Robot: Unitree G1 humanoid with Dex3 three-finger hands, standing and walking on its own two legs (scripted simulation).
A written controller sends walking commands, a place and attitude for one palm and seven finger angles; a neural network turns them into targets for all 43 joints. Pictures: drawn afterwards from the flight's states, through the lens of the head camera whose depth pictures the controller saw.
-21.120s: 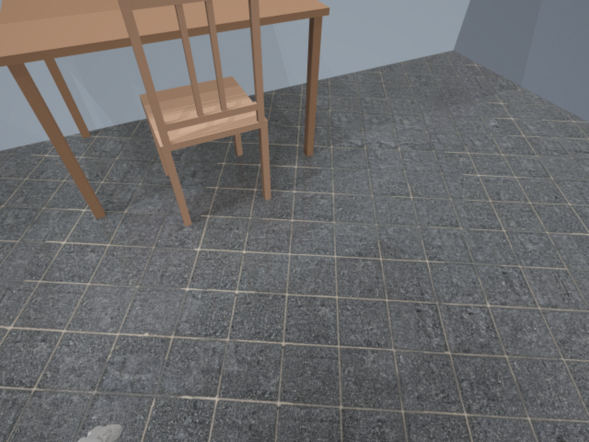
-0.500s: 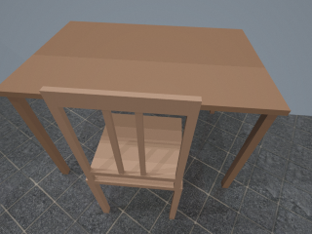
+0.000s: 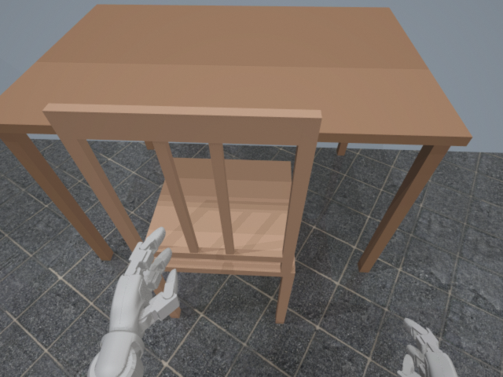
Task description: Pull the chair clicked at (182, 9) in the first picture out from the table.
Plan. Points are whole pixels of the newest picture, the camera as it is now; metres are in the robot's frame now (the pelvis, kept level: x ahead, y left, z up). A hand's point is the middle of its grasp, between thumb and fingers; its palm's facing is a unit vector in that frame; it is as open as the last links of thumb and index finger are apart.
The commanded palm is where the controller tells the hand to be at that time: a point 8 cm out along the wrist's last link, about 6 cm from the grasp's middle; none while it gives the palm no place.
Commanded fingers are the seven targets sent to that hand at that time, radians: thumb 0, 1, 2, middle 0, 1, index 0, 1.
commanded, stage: raise the hand toward the chair's back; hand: left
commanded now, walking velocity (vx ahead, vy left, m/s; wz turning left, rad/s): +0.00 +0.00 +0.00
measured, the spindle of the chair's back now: (180, 206) +0.45 +0.16 -0.03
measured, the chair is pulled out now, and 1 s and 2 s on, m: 0.00 0.00 0.00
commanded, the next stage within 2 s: aim the fingers beside a spindle in 1.80 s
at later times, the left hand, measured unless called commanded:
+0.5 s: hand (162, 335) +0.20 +0.15 -0.03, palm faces -0.19 -0.98 +0.01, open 12.5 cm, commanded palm +0.16 +0.23 -0.02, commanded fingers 0.00 -0.06 0.49 -0.10 -0.15 -0.10 -0.15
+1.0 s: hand (115, 315) +0.22 +0.21 +0.01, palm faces +0.03 -1.00 -0.05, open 16.4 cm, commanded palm +0.20 +0.27 -0.01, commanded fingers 0.00 -0.50 0.30 -0.06 -0.08 -0.06 -0.08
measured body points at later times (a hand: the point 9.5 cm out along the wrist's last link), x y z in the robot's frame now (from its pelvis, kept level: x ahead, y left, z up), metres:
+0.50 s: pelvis -0.03 +0.00 -0.07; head +0.05 +0.01 +0.38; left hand +0.21 +0.20 -0.03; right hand +0.16 -0.20 -0.16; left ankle -0.01 +0.10 -0.71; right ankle +0.01 -0.09 -0.71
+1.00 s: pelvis -0.01 +0.02 -0.04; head +0.06 +0.03 +0.40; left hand +0.21 +0.27 +0.01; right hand +0.18 -0.22 -0.11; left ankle -0.01 +0.10 -0.71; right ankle +0.01 -0.09 -0.71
